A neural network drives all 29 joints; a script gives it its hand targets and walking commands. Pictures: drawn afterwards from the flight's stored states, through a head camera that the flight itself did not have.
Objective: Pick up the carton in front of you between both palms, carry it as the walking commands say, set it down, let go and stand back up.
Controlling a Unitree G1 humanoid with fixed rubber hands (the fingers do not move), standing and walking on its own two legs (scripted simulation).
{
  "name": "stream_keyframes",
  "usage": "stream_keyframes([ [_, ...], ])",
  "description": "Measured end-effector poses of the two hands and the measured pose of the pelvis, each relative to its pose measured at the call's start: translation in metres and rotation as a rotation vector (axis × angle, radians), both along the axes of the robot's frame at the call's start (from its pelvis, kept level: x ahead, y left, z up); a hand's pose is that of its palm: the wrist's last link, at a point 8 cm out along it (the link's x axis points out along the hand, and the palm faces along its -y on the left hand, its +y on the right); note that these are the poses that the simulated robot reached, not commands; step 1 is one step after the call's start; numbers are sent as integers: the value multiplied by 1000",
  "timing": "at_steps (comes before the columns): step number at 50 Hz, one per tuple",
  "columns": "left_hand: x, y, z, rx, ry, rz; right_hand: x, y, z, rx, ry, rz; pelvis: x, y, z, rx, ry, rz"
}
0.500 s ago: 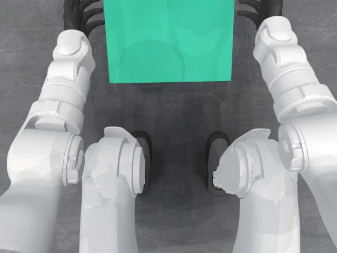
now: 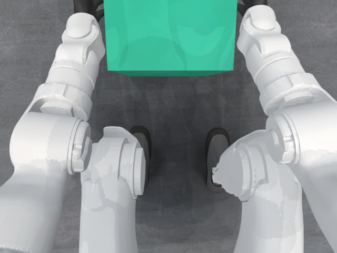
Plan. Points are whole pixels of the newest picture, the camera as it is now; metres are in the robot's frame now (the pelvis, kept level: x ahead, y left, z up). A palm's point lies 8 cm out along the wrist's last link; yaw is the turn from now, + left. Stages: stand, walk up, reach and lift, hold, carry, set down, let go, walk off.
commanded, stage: reach and lift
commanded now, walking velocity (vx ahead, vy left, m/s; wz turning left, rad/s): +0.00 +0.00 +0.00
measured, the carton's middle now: (169, 27) +0.52 +0.04 -0.24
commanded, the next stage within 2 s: none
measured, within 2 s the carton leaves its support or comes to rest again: leaves its support in 0.08 s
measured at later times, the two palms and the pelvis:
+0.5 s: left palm (11, 4) +0.48 +0.19 +0.02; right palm out of the picture +0.51 -0.11 +0.02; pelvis +0.01 -0.01 +0.08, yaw +3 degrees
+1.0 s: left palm out of the picture +0.45 +0.18 +0.17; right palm out of the picture +0.48 -0.12 +0.17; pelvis +0.05 -0.01 +0.21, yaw +3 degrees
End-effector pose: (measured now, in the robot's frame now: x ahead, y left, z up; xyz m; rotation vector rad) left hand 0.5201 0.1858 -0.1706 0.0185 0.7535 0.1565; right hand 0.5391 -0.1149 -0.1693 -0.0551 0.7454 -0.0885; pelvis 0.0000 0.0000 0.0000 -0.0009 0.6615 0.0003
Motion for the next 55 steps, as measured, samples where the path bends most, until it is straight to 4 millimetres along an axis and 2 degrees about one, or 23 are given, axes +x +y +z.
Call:
stream_keyframes([
  [3, -1, -2, 2, -8, -4, 1, -1, -2, 2, -4, -5, -1, 0, 1, -4, -2, -17, 1],
  [6, -1, -4, 14, -2, -18, -9, 0, -4, 17, -8, -19, 3, 1, 1, -5, -8, -32, 3],
  [12, -12, -4, 73, -22, -73, 23, -9, -4, 75, 26, -72, -17, 6, -1, 11, -9, -33, 18],
  [17, -27, 1, 130, -36, -85, 64, -20, 2, 131, 47, -82, -21, 9, -4, 38, 1, 1, 23],
  [21, -38, 4, 163, -39, -68, 80, -27, 5, 164, 52, -65, -16, 10, -8, 62, 2, 26, 38],
  [29, -48, 6, 209, -38, -73, 78, -32, 10, 210, 60, -70, 11, 13, -13, 103, 5, 60, 44],
  [38, -55, -2, 258, -46, -84, 69, -43, 2, 259, 65, -82, -8, 27, -13, 145, 2, 45, 44],
  [55, -81, -7, 372, -62, -72, 76, -70, -3, 375, 64, -69, -19, 59, -10, 242, 2, -105, 52],
])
